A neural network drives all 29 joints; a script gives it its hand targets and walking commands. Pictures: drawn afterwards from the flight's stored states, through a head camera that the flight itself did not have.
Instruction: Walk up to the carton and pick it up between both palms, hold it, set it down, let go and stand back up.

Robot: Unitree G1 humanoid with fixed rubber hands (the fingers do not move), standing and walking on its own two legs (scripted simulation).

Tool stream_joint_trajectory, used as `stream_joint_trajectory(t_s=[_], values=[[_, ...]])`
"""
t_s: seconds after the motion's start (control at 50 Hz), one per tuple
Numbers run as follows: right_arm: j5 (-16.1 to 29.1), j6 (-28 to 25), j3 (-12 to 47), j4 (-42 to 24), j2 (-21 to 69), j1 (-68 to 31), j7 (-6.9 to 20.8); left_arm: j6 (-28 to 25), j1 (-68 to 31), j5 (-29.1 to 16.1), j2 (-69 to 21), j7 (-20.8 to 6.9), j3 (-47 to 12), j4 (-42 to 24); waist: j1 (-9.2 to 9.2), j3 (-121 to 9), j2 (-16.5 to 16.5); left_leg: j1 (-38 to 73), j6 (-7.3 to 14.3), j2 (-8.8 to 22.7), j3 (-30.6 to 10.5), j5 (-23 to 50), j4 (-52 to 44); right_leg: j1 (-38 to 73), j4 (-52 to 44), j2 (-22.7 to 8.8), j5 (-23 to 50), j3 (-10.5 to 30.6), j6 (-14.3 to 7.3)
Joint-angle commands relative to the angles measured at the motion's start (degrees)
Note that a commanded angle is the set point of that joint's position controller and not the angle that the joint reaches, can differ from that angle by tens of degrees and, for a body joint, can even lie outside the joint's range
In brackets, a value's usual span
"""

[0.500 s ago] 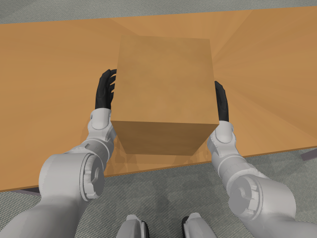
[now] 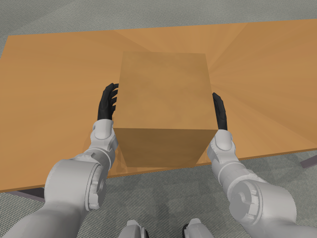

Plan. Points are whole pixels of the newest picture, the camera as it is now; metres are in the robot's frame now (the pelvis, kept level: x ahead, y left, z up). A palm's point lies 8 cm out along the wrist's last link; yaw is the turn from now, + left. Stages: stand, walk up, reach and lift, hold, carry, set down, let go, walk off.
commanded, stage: reach and lift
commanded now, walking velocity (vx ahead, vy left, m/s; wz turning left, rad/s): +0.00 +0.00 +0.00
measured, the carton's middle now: (162, 115) +0.45 +0.00 -0.01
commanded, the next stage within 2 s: none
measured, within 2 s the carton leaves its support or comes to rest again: leaves its support in 0.10 s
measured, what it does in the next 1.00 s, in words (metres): rises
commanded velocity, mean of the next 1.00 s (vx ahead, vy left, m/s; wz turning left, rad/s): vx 0.00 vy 0.00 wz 0.00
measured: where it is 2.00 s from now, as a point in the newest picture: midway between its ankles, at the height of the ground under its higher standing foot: outside the picture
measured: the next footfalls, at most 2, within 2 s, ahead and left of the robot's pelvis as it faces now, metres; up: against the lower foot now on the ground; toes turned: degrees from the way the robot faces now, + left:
none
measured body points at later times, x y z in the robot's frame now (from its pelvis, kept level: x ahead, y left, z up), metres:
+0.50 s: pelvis -0.01 +0.00 +0.00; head +0.07 +0.03 +0.44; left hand +0.45 +0.17 +0.05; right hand +0.43 -0.13 +0.05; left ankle +0.04 +0.08 -0.66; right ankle +0.05 -0.17 -0.66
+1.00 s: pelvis -0.02 -0.02 +0.05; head -0.02 -0.02 +0.50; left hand +0.42 +0.14 +0.18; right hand +0.41 -0.15 +0.16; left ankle +0.04 +0.08 -0.66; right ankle +0.05 -0.17 -0.66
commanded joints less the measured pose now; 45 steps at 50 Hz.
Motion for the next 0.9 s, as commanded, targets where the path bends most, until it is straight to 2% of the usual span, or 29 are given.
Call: stream_joint_trajectory(t_s=[0.0,0.08,0.1,0.12,0.14,0.16,0.2,0.22,0.24,0.28,0.32,0.34,0.38,0.4,0.44,0.46,0.48,0.54,0.56,0.6,0.62,0.64,0.66,0.68,0.7,0.72,0.76,0.86,0.88], values=[[-4.2,0.4,24.0,-4.1,38.4,-37.6,8.9,0.8,-29.9,5.0,-42.2,-8.9,-11.3,-6.7,0.44,-54.1,8.7,40.3,-5.6,1.2,-4.1,26.6,-3.7,15.2,-7.0,3.9,12.2,-10.6,-4.6],[-0.9,3.0,28.6,-8.6,40.8,-36.4,8.6,1.4,-32.2,0.7,-45.7,-8.4,-18.4,-14.4,-1.13,-56.0,11.4,42.9,-6.5,1.1,-5.1,30.4,-2.8,15.7,-7.0,4.3,13.4,-10.3,-4.6],[-1.6,4.3,28.2,-7.4,39.5,-39.5,8.4,2.8,-33.6,2.2,-44.1,-8.9,-15.6,-8.1,-0.61,-53.8,10.2,41.0,-6.2,1.1,-5.0,29.8,-3.3,15.9,-6.8,4.5,12.2,-10.4,-4.2],[0.1,4.4,29.5,-11.7,39.8,-36.6,8.9,2.7,-29.0,1.9,-46.0,-8.1,-15.4,-13.4,0.82,-54.9,10.1,42.5,-6.1,1.2,-4.8,32.4,-3.1,17.7,-6.8,5.3,14.0,-10.9,-4.7],[0.6,4.7,30.7,-13.5,41.9,-37.9,9.3,2.4,-29.6,-0.1,-47.5,-7.8,-18.1,-15.8,0.33,-56.1,10.8,43.4,-6.8,1.3,-5.3,34.1,-2.5,17.7,-6.2,5.6,14.1,-9.9,-4.7],[1.3,6.1,32.8,-13.8,42.4,-37.0,8.4,2.6,-31.2,-0.2,-46.1,-8.1,-18.4,-15.1,1.24,-56.3,9.3,42.4,-6.0,0.4,-4.6,33.1,-2.2,19.4,-6.3,5.4,15.8,-9.7,-4.1],[2.3,7.4,32.8,-16.0,43.3,-41.9,8.5,3.3,-36.1,-0.8,-47.2,-8.0,-20.4,-17.6,-0.02,-55.3,11.5,42.4,-6.4,0.4,-4.8,29.2,-3.0,18.2,-6.4,5.3,12.6,-9.2,-4.5],[3.9,8.8,35.2,-17.6,43.9,-41.2,8.4,3.7,-37.2,-1.9,-46.6,-8.1,-20.3,-20.8,1.21,-55.6,10.6,41.4,-5.8,-0.3,-4.3,28.1,-3.2,20.9,-6.0,5.2,13.5,-8.8,-4.3],[3.1,9.6,34.9,-17.6,44.4,-43.1,8.2,4.4,-38.2,-2.0,-47.3,-7.9,-22.2,-20.5,-0.23,-56.2,11.1,43.0,-6.1,0.5,-5.6,29.3,-3.5,18.8,-5.8,5.2,13.4,-8.9,-4.3],[6.5,10.8,38.0,-21.4,45.9,-36.9,8.8,4.3,-34.8,-3.5,-50.2,-6.9,-23.0,-30.4,1.39,-59.2,12.0,47.5,-7.0,0.7,-5.7,35.8,-2.8,21.4,-5.9,6.4,16.1,-8.7,-4.2],[5.7,13.7,37.7,-22.4,46.0,-44.4,7.8,7.0,-39.0,-4.6,-48.8,-7.5,-24.2,-24.4,-0.73,-59.1,10.5,45.3,-6.9,0.2,-6.5,30.9,-3.9,20.6,-6.5,5.8,14.1,-8.5,-3.8],[8.0,13.8,39.7,-24.8,46.4,-40.1,7.8,7.0,-38.0,-4.5,-50.8,-7.1,-25.5,-31.4,-0.11,-57.3,12.8,47.0,-7.6,-0.4,-6.2,33.0,-4.6,22.9,-7.1,6.2,16.2,-9.0,-4.2],[8.8,14.9,41.0,-30.1,46.8,-40.7,7.5,7.3,-37.6,-5.3,-50.3,-6.8,-26.4,-37.9,1.01,-61.0,11.6,48.5,-6.9,-0.9,-6.0,34.7,-4.1,24.4,-7.1,6.4,18.6,-7.9,-4.1],[7.5,15.4,38.6,-25.8,46.3,-42.2,7.0,7.5,-41.2,-5.0,-50.1,-6.9,-26.1,-35.9,-0.46,-59.0,12.9,48.1,-7.2,-0.7,-6.2,32.8,-4.7,23.0,-6.8,6.5,16.8,-7.9,-3.9],[11.9,16.2,41.4,-30.4,46.7,-39.3,7.3,8.6,-40.0,-5.7,-52.4,-6.0,-28.5,-44.2,-0.31,-60.7,14.2,54.9,-8.7,0.6,-7.5,38.2,-5.6,22.8,-7.8,7.2,17.6,-8.8,-3.9],[11.1,16.9,40.0,-30.5,44.2,-40.0,7.4,9.8,-39.2,-4.7,-52.0,-6.2,-26.8,-41.6,0.69,-59.4,13.2,54.4,-8.7,0.2,-7.1,35.8,-6.6,22.9,-9.1,7.1,16.0,-8.3,-4.0],[10.8,17.8,37.9,-29.7,42.4,-42.5,7.2,10.9,-40.9,-4.7,-51.3,-6.2,-26.9,-37.1,-0.28,-57.2,11.9,52.4,-8.9,0.3,-7.4,34.2,-7.5,22.4,-9.8,6.6,14.1,-9.0,-4.0],[11.4,18.7,35.5,-31.0,39.8,-45.2,7.4,12.7,-42.1,-3.6,-50.5,-6.0,-25.8,-37.4,0.14,-52.4,13.3,52.7,-8.8,0.4,-7.4,28.6,-10.9,24.3,-11.2,5.7,13.1,-8.2,-4.8],[11.1,19.4,34.3,-32.0,38.5,-49.3,7.1,13.4,-47.0,-3.4,-50.8,-6.2,-25.0,-36.8,-0.97,-50.9,13.5,53.2,-8.3,0.2,-7.9,26.0,-12.5,25.1,-12.9,5.2,11.2,-8.1,-4.9],[13.8,20.3,37.1,-35.9,39.3,-48.9,8.6,13.8,-47.1,-5.2,-52.1,-4.8,-26.1,-43.8,1.29,-52.4,11.5,55.5,-8.4,1.1,-8.6,28.1,-13.4,25.7,-13.3,5.8,10.5,-7.9,-5.1],[14.0,21.1,35.5,-34.2,38.8,-50.2,8.2,15.0,-47.6,-5.4,-52.3,-4.8,-25.7,-40.3,0.64,-49.9,11.8,55.0,-8.4,0.5,-8.3,26.5,-14.5,26.4,-14.7,5.4,9.5,-7.4,-5.7],[15.5,22.3,37.9,-34.7,39.4,-47.7,8.6,15.8,-43.0,-4.3,-53.5,-4.5,-24.3,-39.1,3.11,-49.2,11.0,55.2,-7.7,0.1,-7.7,27.0,-15.1,28.2,-15.3,5.6,11.4,-6.7,-5.7],[15.1,22.7,36.0,-33.0,38.7,-47.5,8.2,16.3,-45.5,-4.0,-52.8,-4.6,-23.7,-41.6,1.0,-46.8,12.3,55.5,-7.8,0.4,-7.6,30.1,-16.2,28.8,-16.1,5.6,12.7,-7.6,-5.9],[15.0,23.2,35.7,-33.7,37.4,-51.3,8.6,17.0,-46.3,-3.9,-51.8,-4.5,-23.1,-37.2,1.26,-45.4,9.8,54.4,-7.4,0.6,-8.5,27.6,-15.9,28.9,-15.9,5.6,10.5,-7.1,-5.5],[15.8,24.0,36.8,-33.9,37.5,-46.3,8.7,17.7,-39.0,-2.6,-54.1,-4.6,-22.2,-37.1,2.26,-42.3,10.8,56.9,-7.8,0.5,-8.1,31.7,-17.5,30.3,-17.8,5.6,12.7,-7.2,-5.8],[15.9,25.3,35.1,-31.5,36.8,-46.0,8.8,19.1,-38.3,-2.1,-52.8,-4.7,-20.7,-34.7,1.32,-38.9,9.8,57.4,-7.4,0.4,-7.8,28.4,-19.1,31.4,-19.8,5.5,10.9,-7.1,-6.0],[16.4,28.0,33.6,-31.3,37.2,-47.6,8.6,21.8,-35.7,0.2,-51.0,-5.6,-16.1,-28.4,2.67,-29.3,6.4,54.4,-5.8,0.3,-6.9,20.0,-22.7,33.3,-21.4,5.1,7.0,-6.6,-6.1],[15.5,30.9,31.6,-33.1,38.7,-54.2,9.0,23.2,-45.4,-0.2,-50.3,-6.6,-13.8,-33.0,2.68,-28.1,6.2,52.7,-4.4,-0.7,-5.6,11.3,-27.8,39.9,-24.6,3.4,5.0,-5.2,-6.3],[17.6,30.1,34.1,-39.2,41.0,-54.7,9.3,23.0,-41.3,-1.9,-53.3,-5.8,-16.8,-36.1,3.46,-31.2,5.7,54.0,-4.8,-0.8,-5.6,14.5,-27.4,41.1,-24.4,4.1,8.5,-4.9,-6.3]])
